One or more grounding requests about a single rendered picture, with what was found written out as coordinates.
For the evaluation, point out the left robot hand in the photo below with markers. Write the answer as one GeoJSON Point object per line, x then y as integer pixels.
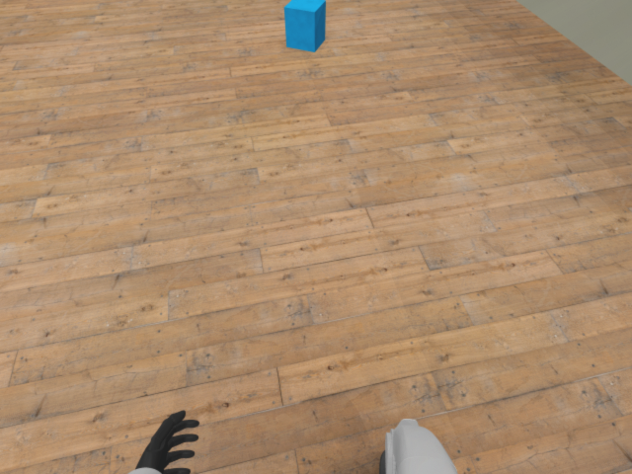
{"type": "Point", "coordinates": [157, 456]}

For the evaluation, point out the carton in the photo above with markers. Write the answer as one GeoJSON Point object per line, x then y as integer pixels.
{"type": "Point", "coordinates": [305, 24]}

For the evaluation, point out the right robot thigh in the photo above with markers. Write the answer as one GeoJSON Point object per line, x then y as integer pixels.
{"type": "Point", "coordinates": [415, 450]}

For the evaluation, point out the right robot shin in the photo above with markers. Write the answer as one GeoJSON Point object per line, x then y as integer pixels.
{"type": "Point", "coordinates": [408, 422]}

